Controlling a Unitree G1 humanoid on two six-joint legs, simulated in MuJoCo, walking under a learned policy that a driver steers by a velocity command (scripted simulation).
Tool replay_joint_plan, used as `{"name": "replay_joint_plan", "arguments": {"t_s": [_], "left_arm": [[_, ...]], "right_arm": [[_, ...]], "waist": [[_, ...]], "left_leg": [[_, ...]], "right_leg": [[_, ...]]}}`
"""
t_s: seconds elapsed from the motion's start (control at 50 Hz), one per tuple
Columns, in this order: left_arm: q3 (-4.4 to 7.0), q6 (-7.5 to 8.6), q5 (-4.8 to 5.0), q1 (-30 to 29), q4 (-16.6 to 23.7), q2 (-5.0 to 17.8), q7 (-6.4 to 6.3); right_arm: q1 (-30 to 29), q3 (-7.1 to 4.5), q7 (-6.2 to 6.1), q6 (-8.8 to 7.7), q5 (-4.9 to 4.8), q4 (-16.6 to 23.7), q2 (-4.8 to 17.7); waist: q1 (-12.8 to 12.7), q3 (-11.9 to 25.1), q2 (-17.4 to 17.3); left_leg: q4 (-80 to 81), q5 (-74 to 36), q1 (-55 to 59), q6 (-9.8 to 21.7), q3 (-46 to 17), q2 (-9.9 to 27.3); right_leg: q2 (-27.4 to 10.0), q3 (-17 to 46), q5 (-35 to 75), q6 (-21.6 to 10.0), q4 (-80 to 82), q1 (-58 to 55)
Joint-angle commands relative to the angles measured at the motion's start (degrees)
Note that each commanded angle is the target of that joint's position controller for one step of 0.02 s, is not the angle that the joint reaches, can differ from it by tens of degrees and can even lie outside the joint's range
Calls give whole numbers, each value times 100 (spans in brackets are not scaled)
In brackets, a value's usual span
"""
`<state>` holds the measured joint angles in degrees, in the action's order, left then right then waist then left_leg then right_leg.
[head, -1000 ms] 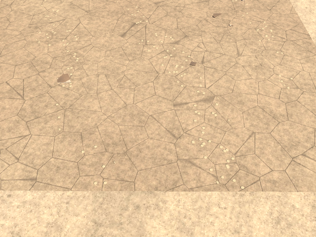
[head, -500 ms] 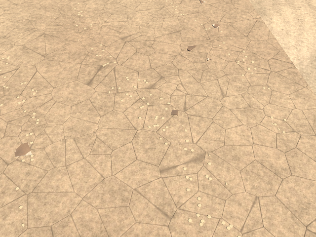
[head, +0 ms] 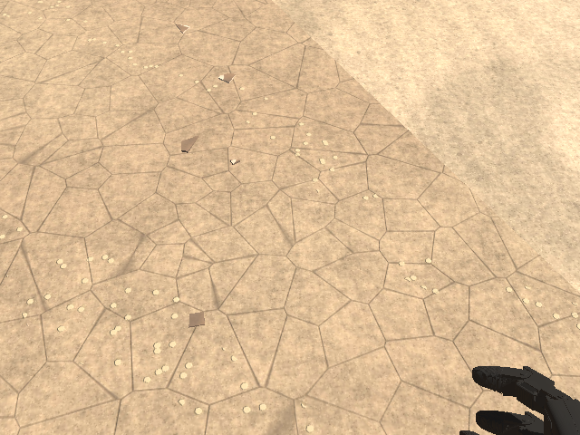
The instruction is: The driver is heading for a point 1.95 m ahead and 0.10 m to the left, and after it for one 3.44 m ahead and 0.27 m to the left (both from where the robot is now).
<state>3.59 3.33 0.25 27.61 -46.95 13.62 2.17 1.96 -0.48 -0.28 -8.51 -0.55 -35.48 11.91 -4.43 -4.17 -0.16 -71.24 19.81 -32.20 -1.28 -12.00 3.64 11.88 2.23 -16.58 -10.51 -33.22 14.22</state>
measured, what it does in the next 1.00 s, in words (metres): walks ahead: left foot, then right foot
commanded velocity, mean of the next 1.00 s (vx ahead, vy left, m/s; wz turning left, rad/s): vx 0.22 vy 0.00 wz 0.00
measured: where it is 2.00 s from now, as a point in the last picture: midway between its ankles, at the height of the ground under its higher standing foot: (218, 310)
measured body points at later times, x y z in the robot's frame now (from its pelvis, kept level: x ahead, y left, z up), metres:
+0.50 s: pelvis +0.26 +0.08 +0.01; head +0.29 +0.05 +0.45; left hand +0.55 +0.24 -0.06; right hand +0.26 -0.21 -0.12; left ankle +0.39 +0.17 -0.72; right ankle +0.27 -0.05 -0.72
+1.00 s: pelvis +0.31 +0.12 +0.01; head +0.35 +0.15 +0.46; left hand +0.47 +0.41 -0.09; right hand +0.46 -0.16 -0.06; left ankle +0.33 +0.21 -0.72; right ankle +0.30 -0.04 -0.64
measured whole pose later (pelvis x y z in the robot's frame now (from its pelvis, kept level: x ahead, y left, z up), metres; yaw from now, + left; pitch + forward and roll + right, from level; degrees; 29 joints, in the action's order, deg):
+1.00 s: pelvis +0.31 +0.12 +0.01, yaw +4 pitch +3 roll -2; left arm 5.4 -0.8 -0.7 4.4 -39.6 17.6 -2.5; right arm 13.3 -4.4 -0.4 1.4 -0.6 -34.8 18.0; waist 0.7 -2.6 1.4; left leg -31.8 13.5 -21.3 2.8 -3.4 -2.0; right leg 0.1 2.6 -25.2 3.0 -65.4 32.5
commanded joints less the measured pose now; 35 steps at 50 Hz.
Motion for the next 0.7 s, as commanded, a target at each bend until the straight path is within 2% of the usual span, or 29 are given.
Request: {"name": "replay_joint_plan", "arguments": {"t_s": [0.02, 0.04, 0.06, 0.1, 0.12, 0.14, 0.16, 0.18, 0.2, 0.22, 0.24, 0.26, 0.28, 0.3, 0.32, 0.36, 0.4, 0.42, 0.46, 0.48, 0.5, 0.52, 0.54, 0.56, 0.58, 0.62, 0.64, 0.68, 0.7], "left_arm": [[266, 206, 69, -1198, 926, 1068, -343], [298, 119, 123, -1133, 841, 1092, -425], [336, 28, 146, -851, 732, 1105, -457], [360, -132, 196, -464, 562, 1048, -479], [358, -188, 222, -428, 537, 955, -489], [349, -222, 238, -532, 568, 850, -508], [333, -227, 218, -735, 682, 741, -514], [234, -215, 109, -972, 906, 441, -484], [13, -228, -114, -150, 1041, -294, -442], [50, -233, 199, 793, 1172, 444, -317], [121, -357, 217, 202, 1055, 837, -309], [168, -453, 181, -610, 1209, 997, -312], [182, -532, 121, -935, 1252, 979, -349], [156, -554, 83, -1095, 1363, 893, -349], [86, -539, 67, -1209, 1409, 708, -329], [-53, -426, 16, -1257, 1383, 389, -341], [-121, -374, -51, -1310, 1281, 393, -330], [-145, -381, -76, -1336, 1230, 375, -322], [-147, -422, -106, -1330, 1151, 396, -280], [-110, -440, -132, -1349, 1151, 503, -253], [-43, -468, -179, -1498, 1267, 755, -262], [39, -504, -276, -1468, 1418, 1181, -326], [177, -565, -370, -1542, 1350, 1591, -352], [210, -539, -370, -1737, 1358, 1516, -382], [126, -472, -336, -1931, 1387, 1221, -411], [21, -337, -162, -2490, 1446, 814, -439], [2, -306, -129, -2588, 1438, 731, -454], [37, -313, -108, -2640, 1388, 694, -479], [71, -337, -98, -2625, 1362, 725, -492]], "right_arm": [[-178, -272, -88, 77, 207, 442, 837], [-451, -219, -64, 81, 242, 571, 619], [-572, -231, -37, 83, 229, 659, 538], [-480, -333, 16, 102, 94, 722, 624], [-412, -389, 16, 112, 21, 747, 679], [-194, -450, 0, 105, -15, 714, 747], [340, -516, -15, 90, 24, 597, 840], [1355, -563, -22, 87, 111, 410, 1016], [1743, -544, -9, 148, 251, 381, 1383], [1640, -582, 92, 159, 271, 274, 1622], [1006, -541, 43, 233, 238, 562, 1194], [557, -402, -16, 354, 222, 600, 783], [342, -322, -40, 458, 212, 580, 701], [239, -335, -42, 502, 210, 476, 809], [333, -364, -32, 496, 217, 328, 869], [441, -421, 16, 462, 219, 88, 992], [467, -447, 40, 503, 128, -60, 1080], [501, -417, 67, 533, 68, -149, 1030], [446, -372, 128, 610, -12, -220, 995], [406, -366, 140, 649, -50, -197, 1021], [550, -347, 147, 664, -75, -216, 994], [651, -298, 176, 663, -23, -166, 872], [756, -300, 150, 671, -116, 0, 811], [703, -425, 88, 692, -122, -25, 1204], [875, -552, 35, 765, -153, -91, 1385], [1484, -627, -88, 986, -93, -341, 1302], [1565, -609, -112, 1053, -77, -345, 1163], [1377, -539, -91, 1104, -99, -173, 909], [1214, -481, -34, 1105, -101, -68, 784]], "waist": [[620, -352, -370], [445, -278, -162], [191, -13, -26], [28, 431, 197], [91, 541, 356], [292, 695, 483], [628, 1026, 587], [1126, 1748, 463], [652, 2661, -1406], [186, 3430, -2430], [426, 2877, -1475], [512, 2008, -854], [417, 1541, -368], [302, 1077, -311], [281, 874, -343], [280, 1107, -449], [310, 1552, -515], [298, 1622, -560], [136, 1481, -589], [63, 1313, -571], [89, 1133, -495], [121, 1129, 62], [260, 1097, 1302], [126, 794, 1435], [230, 601, 1315], [541, 524, 1031], [592, 528, 898], [581, 597, 745], [513, 683, 718]], "left_leg": [[2095, -929, 420, -422, 559, -13], [2992, -1722, 966, -415, 834, -269], [3491, -2607, 1365, -440, 1112, -601], [4087, -3098, 1848, -468, 1072, -974], [4320, -2963, 1952, -430, 945, -1027], [4563, -3034, 2213, -340, 858, -986], [4676, -3341, 2803, -210, 844, -856], [4307, -3792, 4007, 120, 396, -114], [3956, -6531, 5221, 694, -1488, 1504], [4402, -3832, 5562, 1901, -4104, 2736], [4832, -1771, 4964, 1886, -3619, 2157], [5024, -1197, 4023, 1568, -2430, 1611], [5091, -1452, 3135, 1368, -1730, 1255], [5134, -1981, 2389, 1312, -1254, 1043], [5203, -2630, 1935, 1231, -759, 828], [5170, -4492, 1842, 1375, -184, 749], [5111, -5008, 1876, 1536, -85, 868], [5130, -4736, 1783, 1532, -58, 834], [5176, -3225, 1394, 1355, -32, 623], [5186, -2251, 1023, 1178, -52, 490], [5158, -1093, 559, 857, -122, 311], [4618, 342, 58, 489, -19, -13], [3659, 896, -168, 242, 930, -608], [2389, 997, -69, 53, 1120, -466], [1444, 1028, -313, -45, 1062, -415], [378, 769, -502, -271, 967, -254], [141, 603, -533, -359, 986, -172], [693, 196, -474, -445, 1139, 19], [1232, 44, -263, -438, 1210, 98]], "right_leg": [[-1238, 2170, 1550, -860, 1756, 1556], [-851, 1657, 1939, -553, 1456, 1841], [-668, 1529, 1909, -275, 1222, 1827], [-576, 1785, 1422, 56, 663, 1371], [-565, 1935, 1362, 181, 312, 1060], [-558, 1968, 1431, 371, -191, 822], [-430, 1811, 1788, 637, -964, 684], [-335, 1503, 1082, 900, -2402, 1003], [40, 980, -3071, 1134, -4382, 1812], [-403, 1205, -2522, 1229, -5749, 2516], [-843, 945, -1788, 1411, -5983, 2792], [-947, 604, -1235, 1472, -5689, 2864], [-1067, 434, -1019, 1503, -5452, 2568], [-1186, 450, -1020, 1448, -4815, 2316], [-1286, 375, -1175, 1366, -4042, 1990], [-1211, 111, -1408, 1334, -2806, 1423], [-1240, 120, -743, 1297, -1844, 754], [-1240, 135, -387, 1279, -1347, 401], [-1118, 25, 504, 1179, -196, -369], [-1036, -87, 927, 1058, 358, -828], [-1204, 60, 866, 857, 607, -1216], [-2155, 907, 850, 492, 849, -1549], [-3132, 1713, 101, -154, 1443, -880], [-3349, 1950, -45, -476, 1787, -299], [-3284, 1758, 368, -472, 1788, -185], [-3010, 984, 1392, -225, 1612, -209], [-2936, 667, 1863, -171, 1534, -234], [-2771, 167, 2012, -52, 1430, -400], [-2709, -44, 2023, -1, 1317, -477]]}}
Keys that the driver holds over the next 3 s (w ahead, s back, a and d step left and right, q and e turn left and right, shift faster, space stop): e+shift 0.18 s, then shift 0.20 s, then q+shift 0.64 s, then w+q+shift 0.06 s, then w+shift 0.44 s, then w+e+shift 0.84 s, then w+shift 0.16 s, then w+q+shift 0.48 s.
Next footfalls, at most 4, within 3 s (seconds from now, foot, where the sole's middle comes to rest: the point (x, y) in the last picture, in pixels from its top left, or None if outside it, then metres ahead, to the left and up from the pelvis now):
0.18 left None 0.42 0.16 -0.76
0.52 right None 0.32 -0.06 -0.76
0.84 left None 0.37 0.21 -0.76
1.32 right None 0.45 0.00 -0.76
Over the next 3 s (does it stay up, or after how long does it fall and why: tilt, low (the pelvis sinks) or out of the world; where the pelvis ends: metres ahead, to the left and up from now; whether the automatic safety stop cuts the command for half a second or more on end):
stays up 1.69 0.03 0.01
